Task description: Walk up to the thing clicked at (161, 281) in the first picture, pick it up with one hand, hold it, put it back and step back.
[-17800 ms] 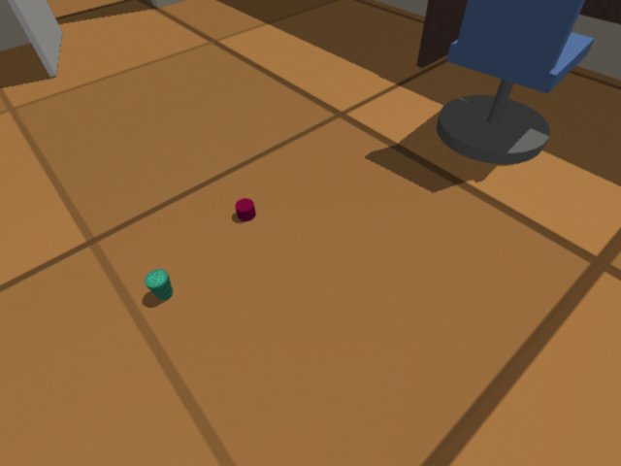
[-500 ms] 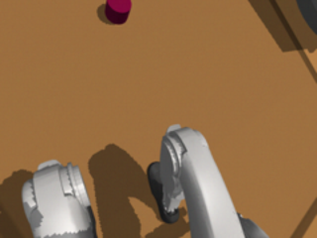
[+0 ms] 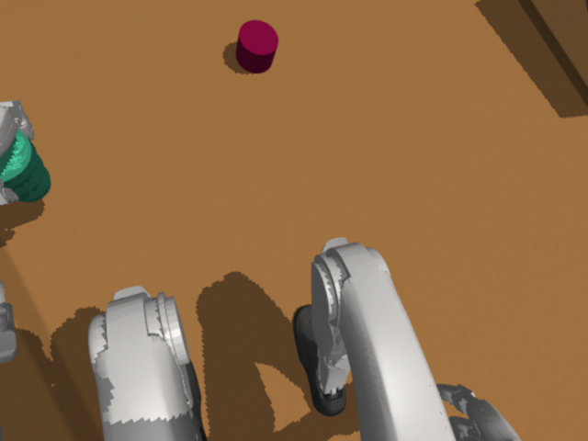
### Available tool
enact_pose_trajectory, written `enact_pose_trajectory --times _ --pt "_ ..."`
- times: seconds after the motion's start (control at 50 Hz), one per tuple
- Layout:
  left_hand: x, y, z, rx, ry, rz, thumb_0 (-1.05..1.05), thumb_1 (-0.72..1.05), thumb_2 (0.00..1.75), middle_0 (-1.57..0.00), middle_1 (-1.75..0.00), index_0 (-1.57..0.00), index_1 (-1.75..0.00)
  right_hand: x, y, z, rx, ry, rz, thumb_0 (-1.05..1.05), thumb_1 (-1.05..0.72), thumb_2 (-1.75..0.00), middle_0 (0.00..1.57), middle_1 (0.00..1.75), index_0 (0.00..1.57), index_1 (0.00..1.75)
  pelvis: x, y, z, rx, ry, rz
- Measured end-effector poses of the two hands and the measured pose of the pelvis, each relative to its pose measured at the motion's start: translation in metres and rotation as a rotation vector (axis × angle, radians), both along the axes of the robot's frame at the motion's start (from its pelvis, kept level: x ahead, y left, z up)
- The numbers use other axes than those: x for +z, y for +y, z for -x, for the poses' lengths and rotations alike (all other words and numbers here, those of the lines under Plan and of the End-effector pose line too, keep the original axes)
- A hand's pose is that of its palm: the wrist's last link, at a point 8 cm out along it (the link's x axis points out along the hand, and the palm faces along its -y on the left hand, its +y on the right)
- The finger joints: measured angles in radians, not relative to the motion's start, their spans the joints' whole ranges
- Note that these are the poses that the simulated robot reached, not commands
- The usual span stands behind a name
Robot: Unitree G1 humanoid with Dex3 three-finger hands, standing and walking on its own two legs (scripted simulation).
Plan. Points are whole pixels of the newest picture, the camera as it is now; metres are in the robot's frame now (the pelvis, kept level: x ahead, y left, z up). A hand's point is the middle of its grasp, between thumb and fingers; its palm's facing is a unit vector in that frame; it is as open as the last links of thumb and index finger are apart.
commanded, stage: settle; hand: left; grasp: from above
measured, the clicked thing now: (13, 170) +0.51 +0.32 -0.19
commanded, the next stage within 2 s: lift in 0.02 s
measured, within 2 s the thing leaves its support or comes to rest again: neither
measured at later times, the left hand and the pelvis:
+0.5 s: hand out of the picture +0.47 +0.32 -0.08, palm faces -0.47 -0.08 -0.88, open 10.5 cm; pelvis +0.00 +0.01 +0.04, yaw +2 degrees
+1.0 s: hand out of the picture +0.40 +0.30 +0.09, palm faces -0.41 -0.11 -0.90, open 10.4 cm; pelvis +0.00 +0.00 +0.17, yaw +5 degrees
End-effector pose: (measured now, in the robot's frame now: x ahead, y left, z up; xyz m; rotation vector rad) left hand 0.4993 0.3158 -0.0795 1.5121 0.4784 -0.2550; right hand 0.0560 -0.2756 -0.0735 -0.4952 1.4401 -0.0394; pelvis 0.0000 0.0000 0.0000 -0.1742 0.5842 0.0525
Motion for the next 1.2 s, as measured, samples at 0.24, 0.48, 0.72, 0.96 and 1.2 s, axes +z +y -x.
enact_pose_trajectory --times 0.24,0.48,0.72,0.96,1.2 --pt "0.018 0.001 0.002 0.010 0.000 -0.007 0.02 -0.15 0.82 -0.57 -0.99 -0.52 -0.97 0.002 0.009 0.027 -0.077 0.043 -0.011 0.00 -0.93 -0.90 0.20 0.30 0.20 0.30 0.007 0.002 0.003 0.004 0.009 -0.007" --pt "0.054 0.007 0.023 0.013 0.021 0.016 0.02 -0.14 0.78 -0.58 -0.97 -0.54 -0.95 0.018 0.014 0.010 -0.105 -0.004 -0.030 0.00 -0.93 -0.91 0.20 0.30 0.20 0.30 0.033 0.005 0.003 0.018 0.030 -0.015" --pt "0.122 0.011 0.055 0.011 0.004 0.031 0.01 -0.14 0.80 -0.57 -0.98 -0.52 -0.97 0.055 0.014 -0.043 -0.071 -0.130 -0.052 0.00 -0.93 -0.91 0.20 0.30 0.20 0.30 0.081 0.005 0.000 0.032 0.026 -0.036" --pt "0.212 -0.007 0.091 0.011 -0.034 0.045 0.01 -0.12 0.78 -0.56 -0.98 -0.51 -0.97 0.118 0.027 -0.082 -0.079 -0.265 -0.103 0.00 -0.93 -0.90 0.20 0.30 0.20 0.30 0.152 0.003 -0.004 0.040 -0.046 -0.068" --pt "0.314 -0.025 0.127 0.037 -0.028 0.050 0.02 -0.12 0.76 -0.57 -0.97 -0.52 -0.96 0.207 0.036 -0.088 -0.126 -0.352 -0.133 0.01 -0.92 -0.90 0.20 0.30 0.20 0.30 0.245 0.002 -0.015 0.047 -0.168 -0.108"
